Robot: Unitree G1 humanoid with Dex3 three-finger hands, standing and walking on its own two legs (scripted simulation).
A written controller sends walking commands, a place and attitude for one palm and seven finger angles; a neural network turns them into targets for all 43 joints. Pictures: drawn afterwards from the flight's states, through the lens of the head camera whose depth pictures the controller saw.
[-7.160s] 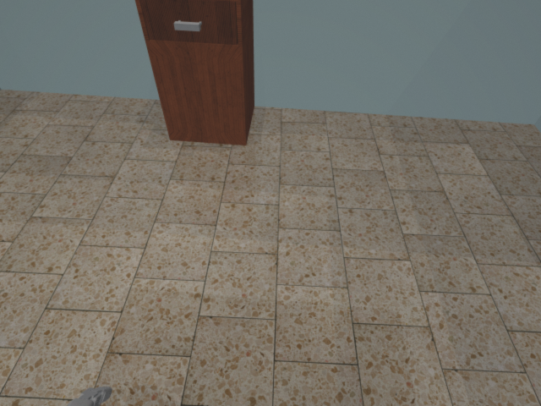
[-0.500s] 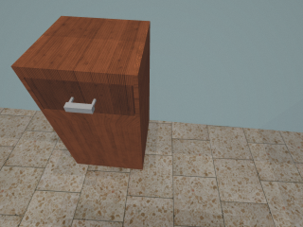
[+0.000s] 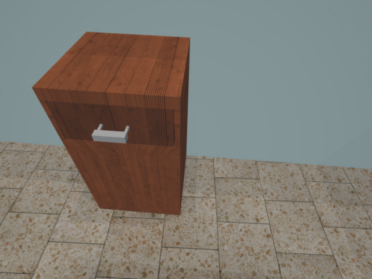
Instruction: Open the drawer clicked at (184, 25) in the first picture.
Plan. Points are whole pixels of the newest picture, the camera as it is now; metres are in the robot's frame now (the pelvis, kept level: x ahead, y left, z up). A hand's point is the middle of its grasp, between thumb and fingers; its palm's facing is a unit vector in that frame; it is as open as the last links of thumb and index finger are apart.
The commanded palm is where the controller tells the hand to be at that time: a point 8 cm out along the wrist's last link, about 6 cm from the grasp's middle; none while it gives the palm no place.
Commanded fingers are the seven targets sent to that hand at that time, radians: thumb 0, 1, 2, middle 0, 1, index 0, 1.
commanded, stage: look again from close up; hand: left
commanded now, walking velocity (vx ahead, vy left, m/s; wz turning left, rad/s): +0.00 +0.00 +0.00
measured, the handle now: (112, 131) +0.59 +0.29 -0.08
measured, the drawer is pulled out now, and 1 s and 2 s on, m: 0.00 0.00 0.00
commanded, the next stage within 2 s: shuffle to correct the standing spot in 0.18 s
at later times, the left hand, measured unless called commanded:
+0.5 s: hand out of the picture -0.01 +0.18 -0.18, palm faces +0.04 -0.99 -0.15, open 7.3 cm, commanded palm none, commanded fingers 0.00 0.90 0.90 -0.20 -0.30 -0.20 -0.30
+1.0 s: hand out of the picture +0.15 +0.24 -0.17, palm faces +0.09 -0.97 -0.21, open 7.3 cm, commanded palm none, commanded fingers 0.00 0.90 0.90 -0.20 -0.30 -0.20 -0.30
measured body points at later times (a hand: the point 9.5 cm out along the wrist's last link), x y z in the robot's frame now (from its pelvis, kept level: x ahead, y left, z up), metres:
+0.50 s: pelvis +0.03 +0.03 +0.00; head +0.03 +0.03 +0.45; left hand -0.01 +0.23 -0.17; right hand -0.01 -0.18 -0.17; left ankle -0.03 +0.10 -0.74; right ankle +0.02 -0.10 -0.74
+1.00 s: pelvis +0.09 +0.05 +0.00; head +0.14 +0.06 +0.45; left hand +0.14 +0.29 -0.16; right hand +0.07 -0.15 -0.16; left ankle -0.02 +0.10 -0.74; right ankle +0.11 -0.05 -0.68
